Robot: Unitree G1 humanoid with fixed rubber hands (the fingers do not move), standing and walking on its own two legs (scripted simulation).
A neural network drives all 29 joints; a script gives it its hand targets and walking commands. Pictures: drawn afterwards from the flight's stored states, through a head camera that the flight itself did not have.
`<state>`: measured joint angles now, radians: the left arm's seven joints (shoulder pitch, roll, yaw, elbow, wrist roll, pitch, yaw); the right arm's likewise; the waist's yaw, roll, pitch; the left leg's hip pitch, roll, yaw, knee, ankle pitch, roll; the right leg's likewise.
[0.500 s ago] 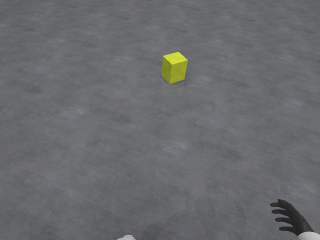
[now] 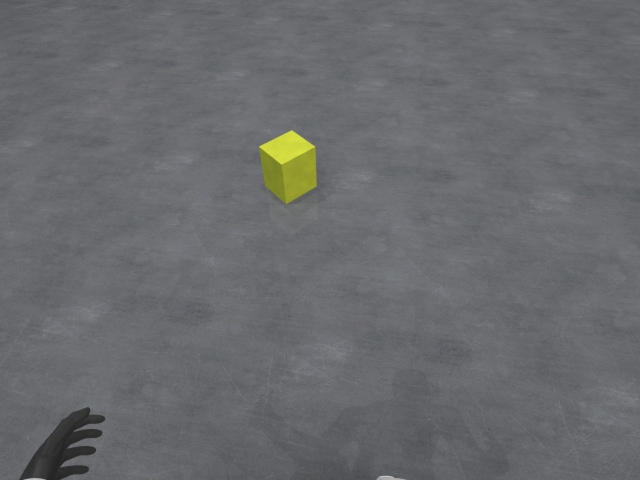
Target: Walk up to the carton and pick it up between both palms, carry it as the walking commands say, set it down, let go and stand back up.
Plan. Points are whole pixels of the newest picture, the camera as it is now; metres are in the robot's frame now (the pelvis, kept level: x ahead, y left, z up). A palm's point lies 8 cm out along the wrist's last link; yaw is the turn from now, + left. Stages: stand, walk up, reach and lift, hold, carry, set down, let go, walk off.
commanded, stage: walk up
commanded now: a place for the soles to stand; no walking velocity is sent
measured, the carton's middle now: (289, 167) +1.47 +0.05 -0.65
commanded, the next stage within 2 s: none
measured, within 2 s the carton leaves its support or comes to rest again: neither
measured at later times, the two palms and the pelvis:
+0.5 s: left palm (55, 390) +0.31 +0.38 -0.09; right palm (494, 283) +0.39 -0.29 -0.03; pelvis +0.25 +0.04 +0.01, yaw +1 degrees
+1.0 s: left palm (105, 233) +0.56 +0.35 -0.04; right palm (476, 228) +0.55 -0.33 -0.09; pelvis +0.47 +0.00 +0.01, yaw +2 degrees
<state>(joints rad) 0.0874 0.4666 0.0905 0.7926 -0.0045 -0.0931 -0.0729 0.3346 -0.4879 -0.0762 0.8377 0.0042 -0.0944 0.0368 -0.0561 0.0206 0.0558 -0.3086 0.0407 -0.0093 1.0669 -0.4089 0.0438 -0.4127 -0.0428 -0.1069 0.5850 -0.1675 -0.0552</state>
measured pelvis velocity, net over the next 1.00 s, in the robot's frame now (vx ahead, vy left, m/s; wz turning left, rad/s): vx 0.47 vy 0.00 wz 0.04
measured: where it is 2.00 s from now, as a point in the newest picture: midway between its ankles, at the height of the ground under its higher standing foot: (303, 294)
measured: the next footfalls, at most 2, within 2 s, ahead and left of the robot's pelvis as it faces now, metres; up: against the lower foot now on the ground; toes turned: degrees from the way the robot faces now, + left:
left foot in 0.34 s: +0.35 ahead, +0.16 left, +0.00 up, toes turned +10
right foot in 0.76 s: +0.53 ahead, -0.11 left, +0.00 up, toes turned -6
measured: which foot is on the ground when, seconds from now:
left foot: up 0.00-0.32, down 0.34-0.78, up 0.80-1.00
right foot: down 0.00-0.36, up 0.38-0.74, down 0.76-1.00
